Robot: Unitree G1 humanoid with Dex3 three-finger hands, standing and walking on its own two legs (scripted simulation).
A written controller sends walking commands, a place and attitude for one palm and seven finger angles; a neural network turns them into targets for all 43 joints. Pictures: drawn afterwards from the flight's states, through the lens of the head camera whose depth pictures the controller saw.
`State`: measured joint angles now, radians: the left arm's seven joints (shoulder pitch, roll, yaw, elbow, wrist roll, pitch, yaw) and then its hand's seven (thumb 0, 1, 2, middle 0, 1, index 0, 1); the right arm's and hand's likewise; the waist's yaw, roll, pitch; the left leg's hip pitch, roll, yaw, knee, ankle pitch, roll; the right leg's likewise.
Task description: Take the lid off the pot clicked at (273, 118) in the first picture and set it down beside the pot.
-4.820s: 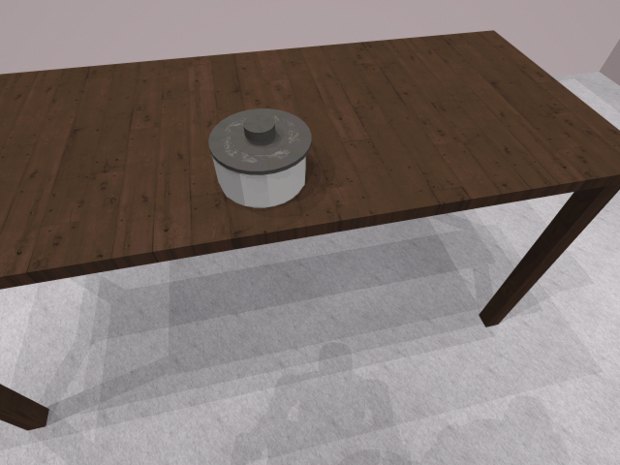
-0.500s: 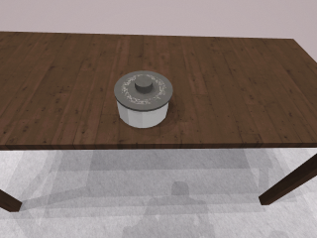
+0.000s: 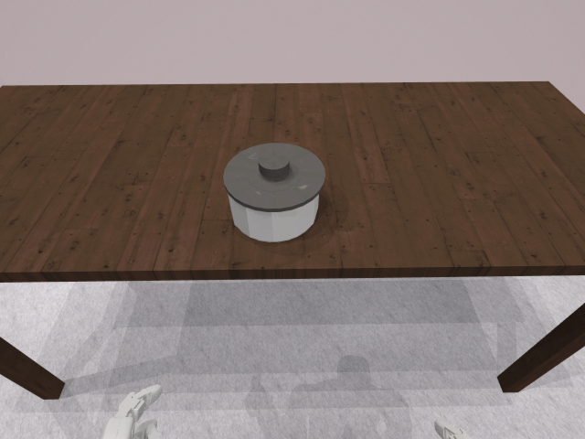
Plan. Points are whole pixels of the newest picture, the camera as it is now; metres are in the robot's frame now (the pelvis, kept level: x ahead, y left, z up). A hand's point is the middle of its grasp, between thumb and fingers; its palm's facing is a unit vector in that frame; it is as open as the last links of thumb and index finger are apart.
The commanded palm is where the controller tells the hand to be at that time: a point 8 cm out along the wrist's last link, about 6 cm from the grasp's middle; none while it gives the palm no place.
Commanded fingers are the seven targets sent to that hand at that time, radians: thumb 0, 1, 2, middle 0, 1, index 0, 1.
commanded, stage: lift the closed hand beside the body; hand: left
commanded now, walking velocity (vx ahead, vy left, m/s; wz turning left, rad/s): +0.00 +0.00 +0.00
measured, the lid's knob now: (274, 164) +0.52 +0.07 +0.10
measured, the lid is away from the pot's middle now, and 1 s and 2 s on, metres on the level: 0.00 0.00 0.00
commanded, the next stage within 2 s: raise the hand higher, near the body in 0.44 s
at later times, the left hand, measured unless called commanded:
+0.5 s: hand out of the picture +0.11 +0.20 +0.01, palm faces +0.25 -0.91 -0.33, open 3.1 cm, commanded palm +0.06 +0.24 +0.06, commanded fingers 0.00 0.90 0.90 -1.30 -1.50 -1.30 -1.50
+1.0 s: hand (108, 404) +0.14 +0.21 +0.08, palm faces +0.25 -0.88 -0.41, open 3.1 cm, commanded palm +0.10 +0.24 +0.12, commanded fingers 0.00 0.90 0.90 -1.30 -1.50 -1.30 -1.50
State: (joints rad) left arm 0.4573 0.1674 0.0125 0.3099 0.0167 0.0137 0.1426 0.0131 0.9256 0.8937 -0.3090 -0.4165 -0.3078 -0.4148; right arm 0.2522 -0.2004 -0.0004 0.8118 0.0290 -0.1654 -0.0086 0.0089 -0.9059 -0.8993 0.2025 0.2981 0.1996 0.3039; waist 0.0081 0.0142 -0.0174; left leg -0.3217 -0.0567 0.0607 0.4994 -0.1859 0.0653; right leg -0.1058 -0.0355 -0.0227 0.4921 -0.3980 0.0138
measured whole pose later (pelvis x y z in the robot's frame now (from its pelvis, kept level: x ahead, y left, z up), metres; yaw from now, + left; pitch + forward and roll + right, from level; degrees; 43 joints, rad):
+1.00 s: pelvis +0.00 -0.02 +0.01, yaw -1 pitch -3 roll +0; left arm 0.69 0.30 0.18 -0.34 -0.03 -0.08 0.07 0.02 0.90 0.89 -1.30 -1.50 -1.30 -1.50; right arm 0.17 -0.22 0.01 0.57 0.01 -0.10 -0.07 0.01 -0.90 -0.90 0.20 0.30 0.20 0.30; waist 0.06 0.04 0.03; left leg -0.21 -0.01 0.05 0.42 -0.15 0.03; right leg 0.02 0.02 -0.02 0.36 -0.33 -0.02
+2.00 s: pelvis -0.04 -0.02 +0.00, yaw +2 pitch -3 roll -1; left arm 0.12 0.65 0.05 -0.26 0.73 0.08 -0.27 0.00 0.26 1.23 -1.08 -0.77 -1.08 -0.77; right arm 0.09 -0.28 0.02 0.56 0.05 0.07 0.02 0.01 -0.90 -0.90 0.20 0.30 0.20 0.30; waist 0.07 0.15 0.02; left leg -0.32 -0.02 0.01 0.47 -0.10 0.04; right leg -0.10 0.01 -0.07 0.49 -0.33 -0.02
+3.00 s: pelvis -0.06 -0.01 +0.00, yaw +2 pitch -2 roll -1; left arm -0.53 0.56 -0.20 0.15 0.84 0.24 -0.38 0.00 -0.34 1.55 -0.86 -0.08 -0.86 -0.08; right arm 0.09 -0.28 0.05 0.62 0.05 0.06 0.03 0.01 -0.90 -0.90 0.20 0.30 0.20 0.30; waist 0.06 0.12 0.02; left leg -0.36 -0.04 0.02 0.47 -0.08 0.05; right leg -0.18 -0.01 -0.06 0.55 -0.34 -0.01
